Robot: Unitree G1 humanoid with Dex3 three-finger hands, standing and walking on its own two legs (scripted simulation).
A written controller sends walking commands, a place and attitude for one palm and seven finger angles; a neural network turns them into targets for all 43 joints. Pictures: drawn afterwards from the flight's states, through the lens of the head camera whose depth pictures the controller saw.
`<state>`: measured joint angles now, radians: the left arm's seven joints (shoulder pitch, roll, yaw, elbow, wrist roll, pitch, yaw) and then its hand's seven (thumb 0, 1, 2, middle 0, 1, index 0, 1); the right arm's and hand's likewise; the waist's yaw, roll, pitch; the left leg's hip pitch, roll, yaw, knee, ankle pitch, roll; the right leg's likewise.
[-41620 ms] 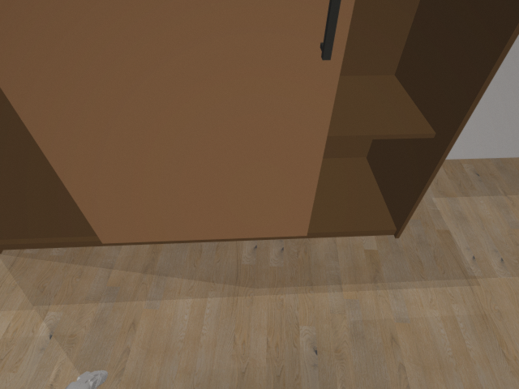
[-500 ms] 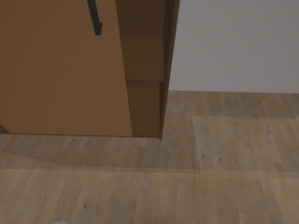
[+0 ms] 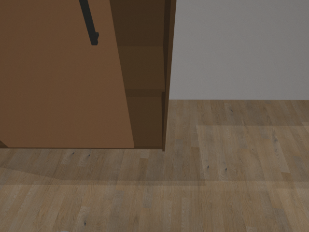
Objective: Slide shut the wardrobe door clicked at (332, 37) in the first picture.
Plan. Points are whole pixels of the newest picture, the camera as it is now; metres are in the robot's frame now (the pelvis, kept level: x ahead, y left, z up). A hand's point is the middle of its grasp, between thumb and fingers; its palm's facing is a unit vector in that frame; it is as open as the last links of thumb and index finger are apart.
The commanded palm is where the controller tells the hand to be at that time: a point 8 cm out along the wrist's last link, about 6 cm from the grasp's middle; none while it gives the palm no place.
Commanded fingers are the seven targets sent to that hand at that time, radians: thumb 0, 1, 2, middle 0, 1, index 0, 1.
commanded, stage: take the last steps up to it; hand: left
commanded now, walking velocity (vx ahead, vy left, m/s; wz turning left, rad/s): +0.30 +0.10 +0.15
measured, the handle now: (89, 13) +0.72 +0.25 +0.21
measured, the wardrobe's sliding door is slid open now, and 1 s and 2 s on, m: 0.21 0.21 0.21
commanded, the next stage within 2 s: come to a stop and stand still in 0.88 s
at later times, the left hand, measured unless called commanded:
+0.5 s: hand out of the picture +0.01 +0.27 -0.20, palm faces +0.10 -0.98 -0.19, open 7.4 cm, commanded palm none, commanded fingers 0.00 0.90 0.90 -0.20 -0.30 -0.20 -0.30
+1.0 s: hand (57, 229) +0.16 +0.32 -0.19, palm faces +0.10 -0.98 -0.16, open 7.4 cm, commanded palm none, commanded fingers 0.00 0.90 0.90 -0.20 -0.30 -0.20 -0.30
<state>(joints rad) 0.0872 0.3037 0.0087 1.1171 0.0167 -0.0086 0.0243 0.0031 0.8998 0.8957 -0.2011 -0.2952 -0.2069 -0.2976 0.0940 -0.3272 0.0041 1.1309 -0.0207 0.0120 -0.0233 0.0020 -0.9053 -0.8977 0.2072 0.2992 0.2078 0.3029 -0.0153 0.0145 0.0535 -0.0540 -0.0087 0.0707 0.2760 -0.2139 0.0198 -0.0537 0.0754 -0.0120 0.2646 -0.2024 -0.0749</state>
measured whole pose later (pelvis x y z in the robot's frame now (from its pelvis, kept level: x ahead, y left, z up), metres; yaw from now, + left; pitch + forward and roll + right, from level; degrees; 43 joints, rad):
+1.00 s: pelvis +0.19 +0.15 -0.02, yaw +2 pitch +0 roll +0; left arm 0.31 0.14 0.04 1.10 0.03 -0.01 0.00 0.00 0.90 0.90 -0.20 -0.30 -0.21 -0.30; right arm 0.13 -0.21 -0.05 1.04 -0.03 -0.04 -0.01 0.00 -0.92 -0.90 0.20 0.30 0.20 0.30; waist 0.02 -0.01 0.07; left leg -0.29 0.05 0.06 0.51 -0.21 -0.01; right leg -0.23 -0.04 -0.02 0.63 -0.41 -0.01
